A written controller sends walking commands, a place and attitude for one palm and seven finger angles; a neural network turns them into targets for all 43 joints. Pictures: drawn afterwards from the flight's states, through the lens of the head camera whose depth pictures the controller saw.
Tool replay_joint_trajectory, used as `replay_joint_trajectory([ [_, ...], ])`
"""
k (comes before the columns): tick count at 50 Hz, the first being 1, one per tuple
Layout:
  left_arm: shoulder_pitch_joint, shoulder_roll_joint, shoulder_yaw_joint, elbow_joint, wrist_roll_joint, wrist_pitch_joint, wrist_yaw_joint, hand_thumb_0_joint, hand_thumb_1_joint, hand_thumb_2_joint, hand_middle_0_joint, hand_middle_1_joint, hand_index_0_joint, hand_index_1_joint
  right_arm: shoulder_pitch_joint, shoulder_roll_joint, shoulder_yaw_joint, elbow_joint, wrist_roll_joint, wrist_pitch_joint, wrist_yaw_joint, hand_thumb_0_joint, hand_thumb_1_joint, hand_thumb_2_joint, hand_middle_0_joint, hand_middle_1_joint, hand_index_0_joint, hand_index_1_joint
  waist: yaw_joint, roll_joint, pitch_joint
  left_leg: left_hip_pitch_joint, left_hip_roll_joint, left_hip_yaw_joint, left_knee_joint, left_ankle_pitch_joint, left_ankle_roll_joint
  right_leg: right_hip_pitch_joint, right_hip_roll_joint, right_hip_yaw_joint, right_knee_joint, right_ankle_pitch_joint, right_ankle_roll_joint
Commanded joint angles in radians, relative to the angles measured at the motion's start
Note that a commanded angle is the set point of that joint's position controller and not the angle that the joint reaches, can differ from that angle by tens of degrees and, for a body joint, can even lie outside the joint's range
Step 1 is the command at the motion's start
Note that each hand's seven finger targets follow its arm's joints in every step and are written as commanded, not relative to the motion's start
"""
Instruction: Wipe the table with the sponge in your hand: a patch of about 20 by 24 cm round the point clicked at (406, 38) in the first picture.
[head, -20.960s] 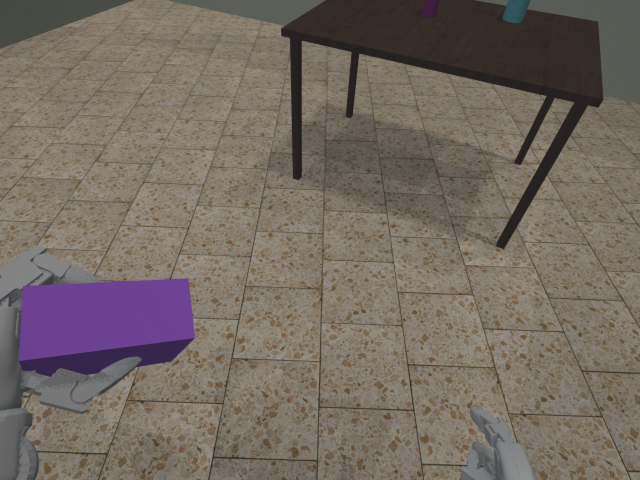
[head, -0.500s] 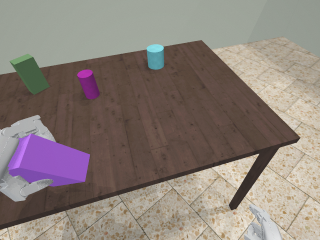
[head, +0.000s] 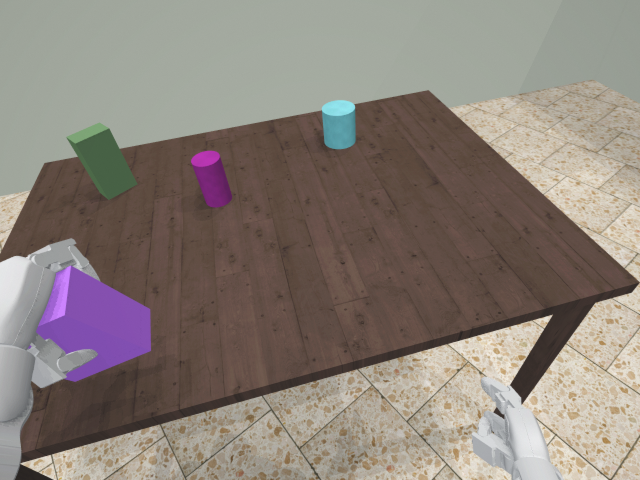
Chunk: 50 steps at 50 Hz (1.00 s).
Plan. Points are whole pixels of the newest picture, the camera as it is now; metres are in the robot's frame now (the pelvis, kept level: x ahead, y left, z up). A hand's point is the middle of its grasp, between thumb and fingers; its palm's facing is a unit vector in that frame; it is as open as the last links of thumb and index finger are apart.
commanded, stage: turn the palm down, sponge in hand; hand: left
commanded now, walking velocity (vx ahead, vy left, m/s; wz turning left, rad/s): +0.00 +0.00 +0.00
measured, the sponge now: (88, 334) +0.22 +0.31 +0.11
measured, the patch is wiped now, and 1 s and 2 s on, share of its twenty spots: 0.00 0.00 0.00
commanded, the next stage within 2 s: move the sponge above the wiping area in 0.84 s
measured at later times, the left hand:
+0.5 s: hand (64, 324) +0.22 +0.32 +0.13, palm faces +0.10 -0.12 -0.99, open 9.7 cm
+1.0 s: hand (121, 337) +0.22 +0.26 +0.12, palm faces -0.02 -0.08 -1.00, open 9.7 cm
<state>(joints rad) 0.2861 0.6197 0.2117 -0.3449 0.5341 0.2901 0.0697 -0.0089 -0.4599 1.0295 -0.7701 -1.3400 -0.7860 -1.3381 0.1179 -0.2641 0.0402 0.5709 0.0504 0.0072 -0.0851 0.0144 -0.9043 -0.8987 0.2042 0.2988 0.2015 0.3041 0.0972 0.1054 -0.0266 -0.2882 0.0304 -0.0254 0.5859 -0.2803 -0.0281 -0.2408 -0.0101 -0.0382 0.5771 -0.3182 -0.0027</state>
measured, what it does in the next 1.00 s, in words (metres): stands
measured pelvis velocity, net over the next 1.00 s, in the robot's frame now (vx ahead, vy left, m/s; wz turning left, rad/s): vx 0.00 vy -0.01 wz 0.00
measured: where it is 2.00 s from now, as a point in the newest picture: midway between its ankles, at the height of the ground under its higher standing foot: outside the picture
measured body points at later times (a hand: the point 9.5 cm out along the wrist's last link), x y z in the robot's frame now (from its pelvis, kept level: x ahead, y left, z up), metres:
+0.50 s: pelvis +0.00 +0.02 +0.01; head +0.00 -0.02 +0.46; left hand +0.21 +0.32 +0.19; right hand +0.26 -0.16 -0.07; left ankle +0.02 +0.14 -0.73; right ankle +0.00 -0.12 -0.73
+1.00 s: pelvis +0.00 -0.01 +0.01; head +0.00 -0.05 +0.46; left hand +0.21 +0.26 +0.17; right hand +0.27 -0.21 -0.06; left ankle +0.02 +0.14 -0.73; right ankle +0.00 -0.12 -0.73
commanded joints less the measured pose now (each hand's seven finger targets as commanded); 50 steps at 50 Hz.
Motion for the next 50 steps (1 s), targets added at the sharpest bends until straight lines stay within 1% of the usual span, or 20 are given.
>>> replay_joint_trajectory([
  [1, -0.197, 0.179, -0.03, -0.201, 0.083, 0.052, -0.081, 0.0, 0.1, 1.3, -1.2, -1.6, -1.2, -1.6, -0.216, -0.109, -0.022, -0.202, 0.001, -0.047, -0.022, 0.0, -0.9, -0.9, 0.2, 0.3, 0.2, 0.3, -0.012, -0.061, -0.076, 0.064, -0.037, 0.017, -0.134, 0.121, 0.057, 0.011, -0.007, 0.002, -0.142, 0.111, -0.004],
  [3, -0.226, 0.148, -0.072, -0.257, 0.115, 0.017, -0.112, 0.0, 0.1, 1.3, -1.2, -1.6, -1.2, -1.6, -0.229, -0.092, -0.012, -0.209, 0.0, -0.071, -0.025, 0.0, -0.9, -0.9, 0.2, 0.3, 0.2, 0.3, -0.019, -0.056, -0.092, 0.097, -0.034, 0.009, -0.138, 0.121, 0.064, 0.01, 0.004, -0.002, -0.151, 0.096, -0.012],
  [7, -0.238, 0.314, 0.099, -0.363, 0.22, -0.069, -0.073, 0.0, 0.1, 1.3, -1.2, -1.6, -1.2, -1.6, -0.242, -0.086, -0.014, -0.183, -0.027, -0.081, -0.02, 0.0, -0.9, -0.9, 0.2, 0.3, 0.2, 0.3, 0.025, 0.022, -0.184, 0.155, -0.025, -0.028, -0.16, 0.174, 0.058, 0.075, 0.024, 0.015, -0.145, 0.123, -0.038],
  [8, -0.245, 0.268, 0.073, -0.374, 0.241, -0.085, -0.05, 0.0, 0.1, 1.3, -1.2, -1.6, -1.2, -1.6, -0.211, -0.071, -0.013, -0.18, -0.038, -0.082, -0.016, 0.0, -0.9, -0.9, 0.2, 0.3, 0.2, 0.3, 0.024, 0.039, -0.225, 0.169, -0.028, -0.018, -0.152, 0.227, 0.058, 0.092, 0.016, -0.01, -0.136, 0.148, -0.041],
  [12, -0.235, 0.279, 0.155, -0.204, 0.271, -0.026, 0.038, 0.0, 0.1, 1.3, -1.2, -1.6, -1.2, -1.6, -0.239, -0.08, -0.027, -0.115, -0.03, -0.047, 0.016, 0.0, -0.9, -0.9, 0.2, 0.3, 0.2, 0.3, 0.048, 0.106, -0.151, 0.15, -0.016, -0.032, -0.164, 0.294, 0.029, 0.091, 0.032, 0.032, -0.168, 0.175, -0.066],
  [13, -0.265, 0.2, 0.08, -0.163, 0.261, 0.003, 0.047, 0.0, 0.1, 1.3, -1.2, -1.6, -1.2, -1.6, -0.223, -0.08, -0.028, -0.112, -0.028, -0.036, 0.022, 0.0, -0.9, -0.9, 0.2, 0.3, 0.2, 0.3, 0.036, 0.082, -0.137, 0.13, -0.011, -0.015, -0.174, 0.291, 0.027, 0.092, 0.019, -0.01, -0.166, 0.181, -0.058],
  [17, -0.273, 0.165, 0.022, -0.066, 0.252, 0.104, 0.004, 0.0, 0.1, 1.3, -1.2, -1.6, -1.2, -1.6, -0.328, -0.094, -0.013, -0.115, -0.005, -0.02, 0.028, 0.0, -0.9, -0.9, 0.2, 0.3, 0.2, 0.3, 0.038, 0.019, -0.082, 0.107, -0.025, -0.02, -0.21, 0.229, 0.025, 0.086, 0.021, 0.012, -0.184, 0.158, -0.053],
  [18, -0.279, 0.108, -0.058, -0.097, 0.246, 0.109, -0.019, 0.0, 0.1, 1.3, -1.2, -1.6, -1.2, -1.6, -0.304, -0.098, -0.016, -0.131, -0.005, -0.021, 0.026, 0.0, -0.9, -0.9, 0.2, 0.3, 0.2, 0.3, 0.022, -0.007, -0.105, 0.116, -0.022, -0.012, -0.21, 0.229, 0.034, 0.098, 0.01, -0.013, -0.183, 0.176, -0.045],
  [22, -0.291, 0.057, -0.157, -0.175, 0.285, 0.11, -0.087, 0.0, 0.1, 1.3, -1.2, -1.6, -1.2, -1.6, -0.371, -0.075, -0.003, -0.156, 0.002, -0.045, 0.021, 0.0, -0.9, -0.9, 0.2, 0.3, 0.2, 0.3, 0.015, -0.032, -0.124, 0.15, -0.026, -0.035, -0.217, 0.188, 0.05, 0.096, 0.02, 0.012, -0.183, 0.162, -0.048],
  [25, -0.305, 0.158, -0.1, -0.234, 0.327, 0.066, -0.098, 0.0, 0.1, 1.3, -1.2, -1.6, -1.2, -1.6, -0.298, -0.092, -0.016, -0.146, -0.022, -0.048, 0.015, 0.0, -0.9, -0.9, 0.2, 0.3, 0.2, 0.3, 0.021, -0.028, -0.193, 0.17, -0.029, -0.043, -0.213, 0.23, 0.061, 0.136, 0.008, -0.003, -0.175, 0.183, -0.042],
  [27, -0.352, 0.31, 0.034, -0.296, 0.39, 0.045, -0.078, 0.0, 0.1, 1.3, -1.2, -1.6, -1.2, -1.6, -0.338, -0.094, -0.008, -0.139, -0.033, -0.053, 0.016, 0.0, -0.9, -0.9, 0.2, 0.3, 0.2, 0.3, 0.05, 0.016, -0.232, 0.172, -0.036, -0.052, -0.201, 0.248, 0.063, 0.172, 0.029, 0.045, -0.162, 0.187, -0.06],
  [28, -0.369, 0.27, 0.002, -0.291, 0.411, 0.032, -0.064, 0.0, 0.1, 1.3, -1.2, -1.6, -1.2, -1.6, -0.301, -0.077, -0.005, -0.135, -0.04, -0.053, 0.015, 0.0, -0.9, -0.9, 0.2, 0.3, 0.2, 0.3, 0.046, 0.017, -0.248, 0.179, -0.04, -0.032, -0.186, 0.288, 0.063, 0.168, 0.014, 0.006, -0.158, 0.192, -0.056],
  [29, -0.344, 0.31, 0.057, -0.239, 0.428, 0.022, -0.044, 0.0, 0.1, 1.3, -1.2, -1.6, -1.2, -1.6, -0.276, -0.081, -0.012, -0.116, -0.044, -0.049, 0.018, 0.0, -0.9, -0.9, 0.2, 0.3, 0.2, 0.3, 0.053, 0.016, -0.241, 0.192, -0.038, -0.035, -0.177, 0.331, 0.058, 0.158, 0.015, 0.021, -0.168, 0.205, -0.062],
  [32, -0.304, 0.305, 0.116, -0.177, 0.382, 0.031, -0.008, 0.0, 0.1, 1.3, -1.2, -1.6, -1.2, -1.6, -0.309, -0.08, -0.02, -0.099, -0.033, -0.036, 0.029, 0.0, -0.9, -0.9, 0.2, 0.3, 0.2, 0.3, 0.068, 0.031, -0.177, 0.192, -0.045, -0.039, -0.174, 0.334, 0.048, 0.143, 0.031, 0.076, -0.201, 0.231, -0.08],
  [33, -0.316, 0.209, 0.042, -0.157, 0.347, 0.037, -0.007, 0.0, 0.1, 1.3, -1.2, -1.6, -1.2, -1.6, -0.29, -0.076, -0.021, -0.104, -0.03, -0.033, 0.031, 0.0, -0.9, -0.9, 0.2, 0.3, 0.2, 0.3, 0.05, -0.005, -0.182, 0.19, -0.04, -0.015, -0.169, 0.348, 0.051, 0.146, 0.014, 0.028, -0.195, 0.27, -0.066],
  [39, -0.262, 0.073, -0.126, -0.065, 0.265, 0.111, -0.091, 0.0, 0.1, 1.3, -1.2, -1.6, -1.2, -1.6, -0.321, -0.093, -0.022, -0.117, 0.004, -0.037, 0.025, 0.0, -0.9, -0.9, 0.2, 0.3, 0.2, 0.3, 0.008, -0.075, -0.058, 0.133, -0.044, 0.003, -0.197, 0.217, 0.053, 0.093, -0.002, 0.03, -0.22, 0.206, -0.03],
  [43, -0.304, 0.144, -0.118, -0.174, 0.321, 0.078, -0.132, 0.0, 0.1, 1.3, -1.2, -1.6, -1.2, -1.6, -0.324, -0.097, -0.016, -0.14, -0.012, -0.064, 0.014, 0.0, -0.9, -0.9, 0.2, 0.3, 0.2, 0.3, 0.016, -0.092, -0.155, 0.165, -0.059, 0.006, -0.166, 0.235, 0.071, 0.115, -0.003, 0.037, -0.195, 0.233, -0.029],
  [46, -0.313, 0.249, -0.014, -0.25, 0.367, 0.015, -0.112, 0.0, 0.1, 1.3, -1.2, -1.6, -1.2, -1.6, -0.296, -0.089, -0.026, -0.139, -0.03, -0.06, 0.007, 0.0, -0.9, -0.9, 0.2, 0.3, 0.2, 0.3, 0.031, -0.071, -0.221, 0.204, -0.064, 0.002, -0.147, 0.294, 0.071, 0.148, -0.007, 0.055, -0.187, 0.278, -0.033],
  [47, -0.314, 0.333, 0.08, -0.287, 0.376, -0.001, -0.086, 0.0, 0.1, 1.3, -1.2, -1.6, -1.2, -1.6, -0.322, -0.089, -0.023, -0.135, -0.033, -0.069, 0.007, 0.0, -0.9, -0.9, 0.2, 0.3, 0.2, 0.3, 0.048, -0.052, -0.227, 0.214, -0.064, -0.009, -0.143, 0.291, 0.068, 0.15, 0.011, 0.096, -0.193, 0.263, -0.051],
  [50, -0.248, 0.281, 0.106, -0.176, 0.367, -0.026, -0.02, 0.0, 0.1, 1.3, -1.2, -1.6, -1.2, -1.6, -0.253, -0.086, -0.038, -0.11, -0.036, -0.055, 0.01, 0.0, -0.9, -0.9, 0.2, 0.3, 0.2, 0.3, 0.046, -0.04, -0.193, 0.204, -0.058, 0.005, -0.133, 0.343, 0.057, 0.142, 0.003, 0.081, -0.198, 0.325, -0.056],
])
